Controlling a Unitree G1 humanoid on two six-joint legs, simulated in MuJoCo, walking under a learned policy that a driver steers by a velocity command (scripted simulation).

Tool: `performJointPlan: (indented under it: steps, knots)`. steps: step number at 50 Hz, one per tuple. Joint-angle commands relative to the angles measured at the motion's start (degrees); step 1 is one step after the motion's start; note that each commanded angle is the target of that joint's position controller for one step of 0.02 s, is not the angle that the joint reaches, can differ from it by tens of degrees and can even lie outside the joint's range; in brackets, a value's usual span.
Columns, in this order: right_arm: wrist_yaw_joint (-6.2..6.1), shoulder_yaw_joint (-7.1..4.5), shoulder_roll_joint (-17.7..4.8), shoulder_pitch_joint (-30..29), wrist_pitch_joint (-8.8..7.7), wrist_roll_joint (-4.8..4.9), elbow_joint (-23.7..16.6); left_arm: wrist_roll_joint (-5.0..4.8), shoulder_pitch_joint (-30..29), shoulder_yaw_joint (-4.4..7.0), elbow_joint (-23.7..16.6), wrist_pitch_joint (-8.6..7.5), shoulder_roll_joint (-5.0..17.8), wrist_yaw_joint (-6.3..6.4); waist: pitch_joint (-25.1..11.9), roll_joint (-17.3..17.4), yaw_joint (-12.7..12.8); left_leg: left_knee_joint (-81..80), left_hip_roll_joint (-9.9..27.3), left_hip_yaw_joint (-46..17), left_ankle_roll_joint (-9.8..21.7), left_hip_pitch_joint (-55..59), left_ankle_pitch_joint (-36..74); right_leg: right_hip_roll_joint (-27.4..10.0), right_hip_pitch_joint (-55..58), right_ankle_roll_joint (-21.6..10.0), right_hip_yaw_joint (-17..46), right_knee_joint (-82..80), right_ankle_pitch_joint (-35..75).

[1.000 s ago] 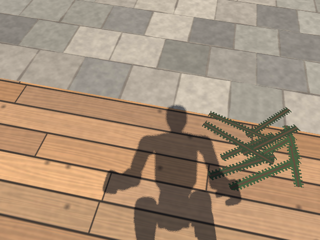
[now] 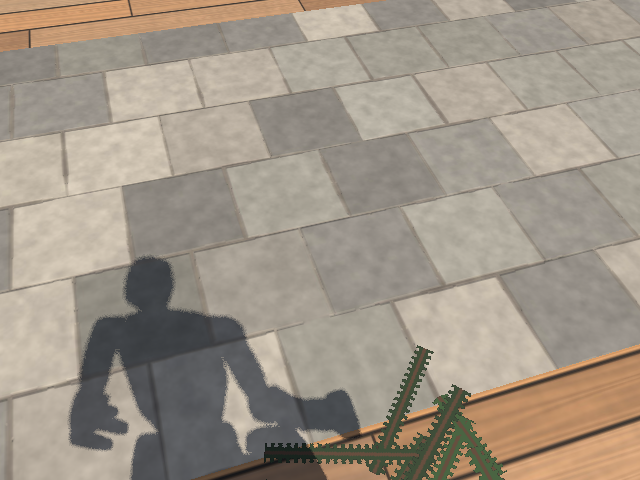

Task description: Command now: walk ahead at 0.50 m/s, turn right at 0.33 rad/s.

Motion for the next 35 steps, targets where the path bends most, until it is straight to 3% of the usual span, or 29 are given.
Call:
performJointPlan:
  steps: [1,4,7,10,12,14,15,16,17,18,19,20,21,23,25,30,32,35]
  knots:
    - [0.14,-1.74,-7.2,0.6,-1.03,0.41,-1.3,0.35,-1.6,0.46,-4.8,-0.83,1.8,-0.27,0.8,8.8,0.4,-14.5,14.8,-14.6,10.6,6.5,6.0,-3.8,-9.6,0.5,1.8,-5.3,3.7]
    - [0.05,-2.21,-9.2,1.1,-0.75,0.97,0.2,0.94,-6.1,-0.45,-5.7,-1.54,0.5,-0.84,0.8,7.1,-0.5,-15.5,14.6,-10.1,11.0,7.5,11.9,-4.8,-9.1,0.9,-0.2,-16.1,11.7]
    - [-0.07,-2.34,-10.6,3.2,-0.08,1.63,1.9,0.62,-11.9,-0.98,-6.7,-2.34,-0.1,-1.63,1.6,7.0,-2.6,-15.4,13.3,-5.9,9.6,7.2,12.8,-3.7,-4.8,0.9,-2.8,-26.2,18.7]
    - [0.02,-2.41,-11.5,6.9,0.74,2.3,4.0,0.15,-16.6,-0.8,-8.3,-2.71,0.7,-2.14,2.7,7.4,-3.9,-14.2,15.0,-6.8,8.9,9.8,12.8,-2.6,-2.8,0.1,-3.5,-31.4,18.5]
    - [-0.11,-2.54,-12.2,7.7,1.5,2.61,5.0,0.12,-17.0,-0.33,-9.0,-3.15,1.8,-2.43,3.1,7.9,-2.7,-11.9,16.3,-8.5,8.2,12.0,15.3,-1.7,-0.7,-1.2,-3.5,-34.6,15.3]
    - [-0.44,-2.54,-12.8,6.4,2.09,2.76,5.2,0.53,-9.3,1.17,-6.9,-3.5,4.4,-2.13,-1.0,7.6,2.6,-3.3,14.6,-7.0,6.2,11.0,26.2,0.5,12.1,-3.1,-5.1,-39.0,15.3]
    - [-0.53,-1.82,-11.0,6.4,2.04,2.18,5.0,1.37,-1.5,2.6,-4.8,-3.5,7.4,-1.5,-6.6,6.6,6.3,7.5,11.0,-4.8,3.9,6.5,27.7,-1.3,25.2,-4.8,-3.6,-38.9,18.8]
    - [-0.62,-0.06,-6.4,6.2,1.67,-0.12,2.7,2.89,7.9,3.72,-4.0,-3.13,12.6,-0.54,-16.8,-2.5,9.1,26.9,5.9,-2.0,0.5,-5.6,7.3,-15.1,42.4,-8.4,10.0,-35.9,30.9]
    - [-0.63,1.05,-2.5,14.1,1.01,1.09,3.1,3.47,6.9,3.57,-3.9,-2.52,13.7,-0.73,-23.9,-15.9,5.2,42.0,-0.8,-5.0,-2.2,-20.6,-25.0,-25.8,51.9,-16.3,29.4,-41.1,32.6]
    - [-0.83,-0.82,-9.4,11.3,1.15,2.29,4.5,2.77,5.5,2.4,-4.4,-2.34,8.4,-0.9,-19.5,-7.3,7.0,47.2,1.7,-9.7,-2.8,-23.1,-24.0,-23.3,46.2,-15.1,25.5,-42.1,34.9]
    - [-0.98,-1.39,-10.2,7.5,1.47,2.76,3.4,2.13,2.0,1.53,-4.2,-2.51,6.0,-0.95,-12.5,-5.9,5.7,47.4,3.4,-8.2,-3.0,-25.4,-21.0,-21.1,40.3,-13.5,16.0,-42.1,41.3]
    - [-1.41,-1.37,-9.1,6.4,2.17,2.28,3.7,1.9,-1.4,1.0,-3.9,-2.69,4.2,-1.18,-9.6,-2.7,3.7,45.5,5.4,-7.0,-3.7,-23.9,-18.0,-18.4,34.4,-12.3,10.4,-43.0,44.8]
    - [-1.69,-1.68,-8.5,6.0,3.14,1.76,3.7,1.65,-4.5,0.81,-3.7,-2.78,3.0,-1.34,-6.7,-2.8,1.9,43.1,6.6,-6.3,-4.2,-21.6,-15.5,-16.5,28.6,-11.6,6.1,-45.0,44.9]
    - [-1.93,-1.74,-6.4,7.3,5.15,1.93,3.7,2.52,-7.9,1.05,-3.1,-3.36,2.9,-1.11,-5.2,-3.9,-0.7,42.1,6.6,-4.8,-5.1,-15.6,-11.2,-15.3,20.4,-11.7,0.9,-48.8,45.5]
    - [-2.16,-1.77,-5.1,5.8,6.32,1.64,2.0,2.79,-9.9,1.5,-2.3,-3.6,3.9,-0.43,-3.4,-3.8,-1.7,38.4,6.8,-4.4,-5.9,-16.2,-7.8,-15.9,17.8,-12.5,-2.8,-51.1,44.9]
    - [-0.5,-1.51,-4.3,-0.9,6.71,1.14,-2.0,2.0,-10.2,2.27,-0.3,-2.09,5.9,1.49,-3.6,-2.7,0.1,23.7,7.2,-2.4,-4.6,-13.1,3.8,-15.4,19.4,-11.6,-9.8,-51.9,38.8]
    - [0.3,-1.74,-4.8,-3.4,7.08,1.25,-3.6,1.41,-9.3,2.73,0.7,-1.41,7.1,1.46,-3.6,-2.1,1.1,20.3,7.2,-1.7,-3.6,-12.4,3.6,-16.7,21.2,-11.3,-10.0,-51.6,33.9]
    - [0.93,-2.42,-6.4,-7.2,8.16,1.53,-6.1,0.35,-7.9,3.57,2.0,-0.93,9.2,0.68,-1.6,-1.5,2.3,17.4,7.4,-1.1,-1.3,-13.8,-3.3,-19.6,24.0,-10.9,-7.8,-52.1,16.7]
Keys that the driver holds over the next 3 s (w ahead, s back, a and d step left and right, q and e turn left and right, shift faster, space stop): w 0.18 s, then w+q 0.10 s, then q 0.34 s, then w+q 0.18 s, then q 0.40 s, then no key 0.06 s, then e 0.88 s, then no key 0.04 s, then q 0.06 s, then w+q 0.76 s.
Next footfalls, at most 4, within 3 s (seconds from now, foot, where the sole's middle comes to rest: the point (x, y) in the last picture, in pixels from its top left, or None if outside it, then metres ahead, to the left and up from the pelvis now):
0.30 right None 0.32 -0.16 -0.78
0.80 left None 0.37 0.10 -0.78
1.24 right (331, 430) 0.61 -0.03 -0.78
1.54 left None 0.43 0.15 -0.78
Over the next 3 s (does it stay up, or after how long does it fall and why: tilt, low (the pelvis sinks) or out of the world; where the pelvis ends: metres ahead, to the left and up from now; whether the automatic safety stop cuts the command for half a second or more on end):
stays up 0.73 0.04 0.00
